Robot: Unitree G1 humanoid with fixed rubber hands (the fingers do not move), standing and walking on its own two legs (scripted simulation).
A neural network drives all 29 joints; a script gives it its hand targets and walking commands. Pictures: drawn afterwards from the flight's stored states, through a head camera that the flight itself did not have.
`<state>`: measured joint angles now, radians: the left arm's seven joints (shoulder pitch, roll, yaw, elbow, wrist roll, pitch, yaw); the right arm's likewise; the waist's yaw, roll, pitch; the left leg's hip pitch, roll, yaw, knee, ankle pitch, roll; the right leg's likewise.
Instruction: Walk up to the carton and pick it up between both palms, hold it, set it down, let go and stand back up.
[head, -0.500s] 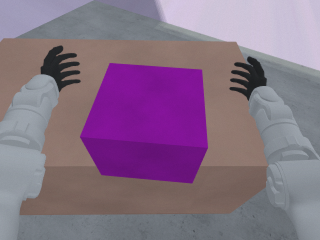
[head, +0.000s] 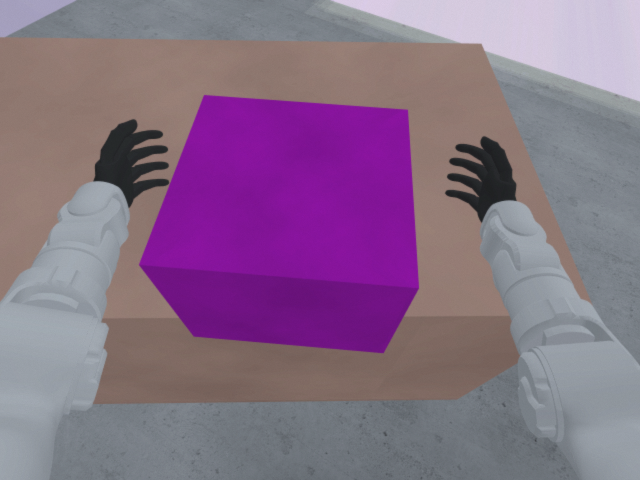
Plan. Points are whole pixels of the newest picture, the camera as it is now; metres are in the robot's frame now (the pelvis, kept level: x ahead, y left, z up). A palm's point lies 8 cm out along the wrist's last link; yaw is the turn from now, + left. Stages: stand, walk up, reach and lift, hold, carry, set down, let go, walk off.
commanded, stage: reach and lift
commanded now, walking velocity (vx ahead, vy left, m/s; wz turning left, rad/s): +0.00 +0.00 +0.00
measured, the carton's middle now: (296, 227) +0.47 -0.02 +0.00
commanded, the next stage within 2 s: none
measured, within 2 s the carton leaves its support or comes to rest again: leaves its support in 1.96 s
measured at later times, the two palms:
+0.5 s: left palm (126, 203) +0.50 +0.20 +0.05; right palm (485, 215) +0.44 -0.27 +0.04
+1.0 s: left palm (148, 208) +0.49 +0.17 +0.05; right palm (441, 218) +0.44 -0.21 +0.04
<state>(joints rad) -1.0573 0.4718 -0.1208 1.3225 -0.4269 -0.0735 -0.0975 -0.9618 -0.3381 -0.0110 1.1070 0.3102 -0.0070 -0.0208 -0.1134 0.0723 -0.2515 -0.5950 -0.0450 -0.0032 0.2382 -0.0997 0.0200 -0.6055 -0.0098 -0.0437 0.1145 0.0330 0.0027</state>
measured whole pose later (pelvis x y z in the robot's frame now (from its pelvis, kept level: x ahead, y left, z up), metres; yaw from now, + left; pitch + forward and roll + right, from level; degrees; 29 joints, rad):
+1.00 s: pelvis +0.00 +0.01 -0.01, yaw +1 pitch +33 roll +0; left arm -1.04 0.36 -0.09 1.34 -0.30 -0.25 -0.06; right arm -0.97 -0.19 -0.15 1.19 0.14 -0.18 -0.03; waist -0.10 0.06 -0.32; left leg -0.73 -0.06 -0.01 0.23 -0.07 0.03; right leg -0.74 -0.02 -0.05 0.10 0.06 0.01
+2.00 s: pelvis +0.02 -0.01 +0.00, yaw +1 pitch +27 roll +0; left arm -0.83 0.23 0.09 1.13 -0.09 -0.19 -0.04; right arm -0.74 -0.07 -0.37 0.85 -0.13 -0.04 -0.06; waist -0.07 0.05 -0.30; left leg -0.48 -0.05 -0.02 0.05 -0.03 0.03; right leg -0.48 -0.01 -0.05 -0.09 0.10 -0.01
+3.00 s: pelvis +0.00 +0.00 +0.01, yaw -1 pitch +8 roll +0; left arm -0.71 0.14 0.28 0.52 0.09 0.41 -0.13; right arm -0.71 -0.11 -0.25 0.55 -0.04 0.37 -0.06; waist -0.09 0.02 -0.16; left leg -0.09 -0.05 0.00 -0.05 0.01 0.04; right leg -0.15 -0.01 -0.02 -0.09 0.10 0.00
